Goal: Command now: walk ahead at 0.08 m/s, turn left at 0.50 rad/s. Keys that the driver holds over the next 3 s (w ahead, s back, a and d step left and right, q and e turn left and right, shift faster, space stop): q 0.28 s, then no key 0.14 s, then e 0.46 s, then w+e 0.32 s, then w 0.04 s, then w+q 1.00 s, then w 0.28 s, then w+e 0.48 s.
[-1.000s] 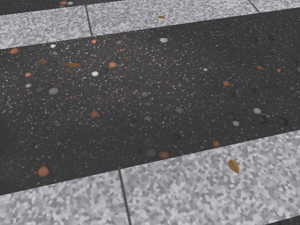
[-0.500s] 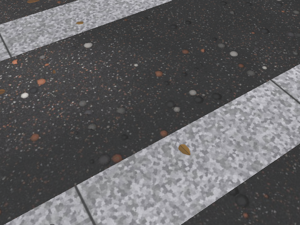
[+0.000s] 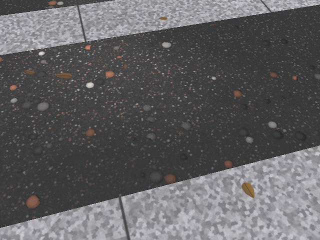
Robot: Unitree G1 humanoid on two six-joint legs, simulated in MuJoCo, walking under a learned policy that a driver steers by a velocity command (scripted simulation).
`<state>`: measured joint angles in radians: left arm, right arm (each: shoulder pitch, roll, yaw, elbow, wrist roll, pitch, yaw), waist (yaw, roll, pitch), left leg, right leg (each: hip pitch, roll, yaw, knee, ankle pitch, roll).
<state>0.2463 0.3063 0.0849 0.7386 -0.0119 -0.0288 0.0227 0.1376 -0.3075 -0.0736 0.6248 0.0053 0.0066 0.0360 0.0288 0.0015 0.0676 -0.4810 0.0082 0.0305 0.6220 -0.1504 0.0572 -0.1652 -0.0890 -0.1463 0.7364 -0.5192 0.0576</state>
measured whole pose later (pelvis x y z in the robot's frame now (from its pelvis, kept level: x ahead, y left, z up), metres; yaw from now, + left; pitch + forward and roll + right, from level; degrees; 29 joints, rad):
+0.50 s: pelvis +0.07 -0.02 +0.02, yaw +14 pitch +1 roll +0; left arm 0.20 0.27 0.05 0.71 0.04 -0.02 0.01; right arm 0.14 -0.29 -0.05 0.63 -0.02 0.04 -0.02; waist 0.00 0.04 0.02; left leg -0.35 -0.10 -0.16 0.57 -0.28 0.01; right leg -0.30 0.02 0.05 0.53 -0.24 0.00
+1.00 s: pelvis +0.10 -0.03 +0.02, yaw +0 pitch +1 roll +1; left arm 0.19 0.33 0.08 0.59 -0.02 0.05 -0.02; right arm 0.21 -0.29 -0.08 0.69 0.00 0.00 -0.04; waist -0.02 -0.01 0.03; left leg -0.24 0.04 0.09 0.49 -0.27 -0.01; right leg -0.48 -0.01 0.01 1.00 -0.47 0.03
